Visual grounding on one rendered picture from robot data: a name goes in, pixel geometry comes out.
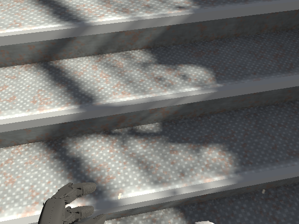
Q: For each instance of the robot left hand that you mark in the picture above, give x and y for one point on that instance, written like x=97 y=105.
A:
x=54 y=211

